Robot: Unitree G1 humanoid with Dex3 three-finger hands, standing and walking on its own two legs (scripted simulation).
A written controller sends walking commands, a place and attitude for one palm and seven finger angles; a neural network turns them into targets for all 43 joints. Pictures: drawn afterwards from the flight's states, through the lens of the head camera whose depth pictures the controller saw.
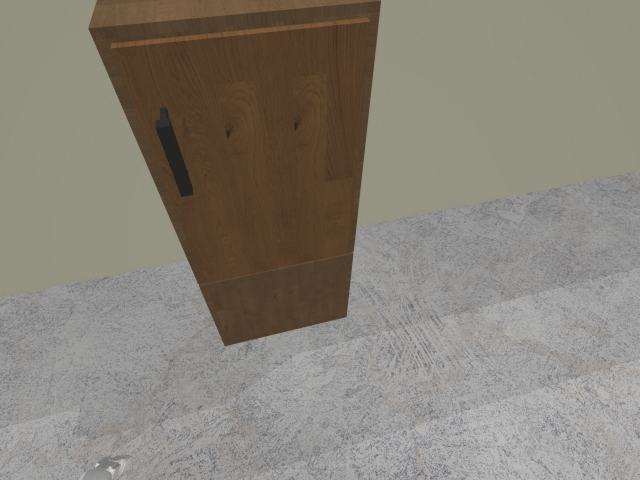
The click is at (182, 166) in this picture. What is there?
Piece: cupboard door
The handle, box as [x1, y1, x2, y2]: [156, 107, 192, 196]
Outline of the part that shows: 160,108 160,119 156,120 156,129 181,196 192,194 192,187 169,118 167,118 166,107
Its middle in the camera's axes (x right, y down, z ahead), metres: -0.25 -0.15 +0.66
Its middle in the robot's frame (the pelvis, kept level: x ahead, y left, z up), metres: +0.60 +0.28 +0.06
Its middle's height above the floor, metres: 0.83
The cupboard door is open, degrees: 0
